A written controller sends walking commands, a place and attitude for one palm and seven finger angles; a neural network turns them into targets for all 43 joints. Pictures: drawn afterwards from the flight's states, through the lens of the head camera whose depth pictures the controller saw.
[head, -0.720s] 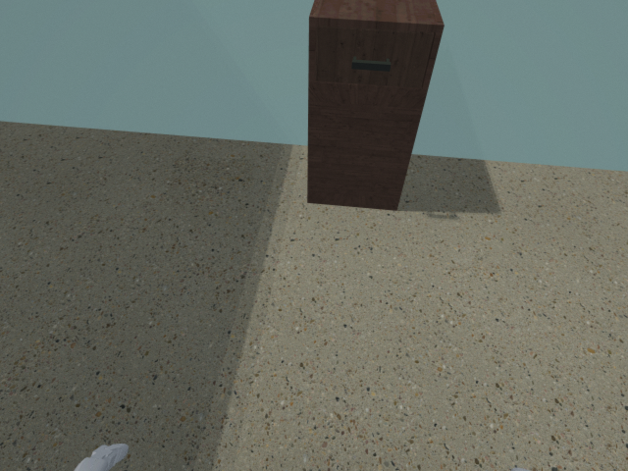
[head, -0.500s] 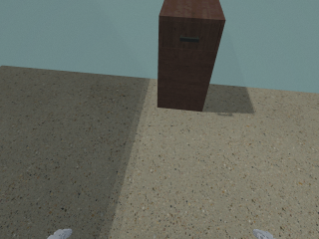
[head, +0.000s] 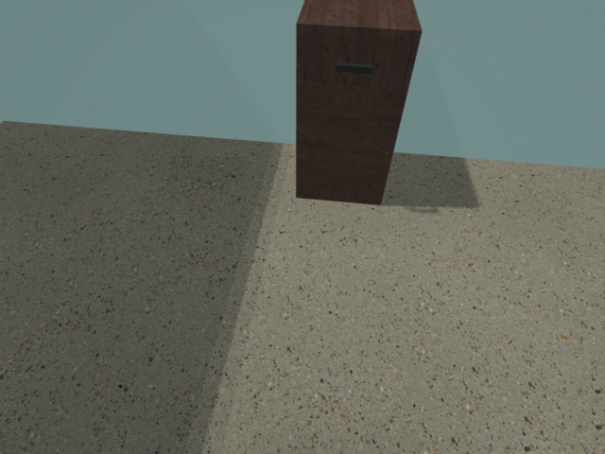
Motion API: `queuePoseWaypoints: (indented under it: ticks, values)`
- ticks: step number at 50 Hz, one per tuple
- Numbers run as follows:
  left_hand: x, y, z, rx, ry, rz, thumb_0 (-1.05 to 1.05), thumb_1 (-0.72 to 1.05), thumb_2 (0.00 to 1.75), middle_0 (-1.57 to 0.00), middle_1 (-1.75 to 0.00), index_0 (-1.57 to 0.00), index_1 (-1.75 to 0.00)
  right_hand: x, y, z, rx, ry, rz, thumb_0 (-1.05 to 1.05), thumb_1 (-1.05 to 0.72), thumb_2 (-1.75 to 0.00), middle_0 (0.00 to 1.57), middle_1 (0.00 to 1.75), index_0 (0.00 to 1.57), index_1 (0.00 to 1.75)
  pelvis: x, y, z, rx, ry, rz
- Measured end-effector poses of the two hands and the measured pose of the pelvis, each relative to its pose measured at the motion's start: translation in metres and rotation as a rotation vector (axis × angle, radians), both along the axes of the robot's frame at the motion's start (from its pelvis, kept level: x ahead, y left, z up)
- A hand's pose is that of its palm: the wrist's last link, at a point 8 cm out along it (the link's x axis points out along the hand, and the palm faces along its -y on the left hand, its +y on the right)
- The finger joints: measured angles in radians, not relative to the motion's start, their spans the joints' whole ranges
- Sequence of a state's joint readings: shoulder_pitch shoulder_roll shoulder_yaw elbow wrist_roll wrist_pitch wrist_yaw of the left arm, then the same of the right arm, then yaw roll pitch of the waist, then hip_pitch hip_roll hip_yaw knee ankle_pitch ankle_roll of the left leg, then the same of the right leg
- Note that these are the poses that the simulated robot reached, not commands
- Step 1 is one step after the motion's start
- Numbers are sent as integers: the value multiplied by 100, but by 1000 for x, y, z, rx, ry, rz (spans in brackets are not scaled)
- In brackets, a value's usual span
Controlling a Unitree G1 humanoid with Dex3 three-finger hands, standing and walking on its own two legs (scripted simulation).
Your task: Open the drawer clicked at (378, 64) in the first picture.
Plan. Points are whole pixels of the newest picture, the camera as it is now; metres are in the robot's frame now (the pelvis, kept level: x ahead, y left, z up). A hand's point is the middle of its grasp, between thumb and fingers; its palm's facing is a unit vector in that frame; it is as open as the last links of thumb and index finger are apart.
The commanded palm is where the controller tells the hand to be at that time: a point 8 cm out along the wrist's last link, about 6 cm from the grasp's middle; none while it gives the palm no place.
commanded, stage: stand and wait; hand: left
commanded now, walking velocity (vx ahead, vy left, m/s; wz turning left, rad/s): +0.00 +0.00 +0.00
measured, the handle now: (354, 65) +1.36 -0.11 -0.08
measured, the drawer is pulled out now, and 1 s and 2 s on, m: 0.00 0.00 0.00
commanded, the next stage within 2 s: look at it before walking up in 0.22 s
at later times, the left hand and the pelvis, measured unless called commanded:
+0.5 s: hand out of the picture +0.07 +0.24 -0.16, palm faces -0.04 -0.94 -0.33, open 7.4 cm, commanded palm none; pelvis +0.00 +0.00 +0.00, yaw +0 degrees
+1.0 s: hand out of the picture +0.08 +0.24 -0.16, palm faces -0.04 -0.94 -0.34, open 7.4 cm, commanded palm none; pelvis +0.01 +0.00 +0.00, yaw -1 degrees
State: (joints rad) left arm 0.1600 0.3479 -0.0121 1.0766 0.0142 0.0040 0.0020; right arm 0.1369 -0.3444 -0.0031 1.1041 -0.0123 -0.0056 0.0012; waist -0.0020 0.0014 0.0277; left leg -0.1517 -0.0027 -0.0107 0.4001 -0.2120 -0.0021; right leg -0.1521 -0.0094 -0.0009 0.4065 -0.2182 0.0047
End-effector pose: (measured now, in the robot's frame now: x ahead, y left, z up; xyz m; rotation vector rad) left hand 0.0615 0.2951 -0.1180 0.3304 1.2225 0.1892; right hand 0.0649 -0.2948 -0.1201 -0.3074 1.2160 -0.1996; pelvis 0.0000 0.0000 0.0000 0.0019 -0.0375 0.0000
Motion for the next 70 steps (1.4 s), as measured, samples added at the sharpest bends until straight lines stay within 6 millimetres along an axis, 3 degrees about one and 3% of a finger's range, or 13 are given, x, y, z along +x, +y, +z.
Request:
queuePoseWaypoints:
  ticks: [16,50,59,66,70]
  values:
    - [4,-8,-1,-14,-15,-16,1,90,90,-20,-30,-20,-30,-10,0,0,9,7,-8,1,-91,-90,20,30,21,30,-5,-3,1,0,6,-4]
    - [9,-9,-1,-8,3,-4,1,90,90,-20,-30,-20,-30,12,2,1,9,-12,-3,1,-91,-90,20,30,21,30,7,-4,2,1,12,-18]
    - [2,-45,-22,-83,138,-37,1,90,90,-20,-30,-20,-30,-20,18,-23,93,19,-136,1,-91,-90,20,30,21,30,33,-14,-8,22,26,-126]
    - [50,-96,-31,-103,104,-103,1,90,90,-20,-30,-20,-30,-60,3,-53,148,158,-262,1,-91,-90,20,30,21,30,63,-48,-25,15,18,-190]
    - [64,-118,-27,-115,81,-83,1,90,90,-20,-30,-20,-30,-42,-10,-44,153,178,-276,1,-91,-90,20,30,21,30,83,-62,-17,7,16,-208]
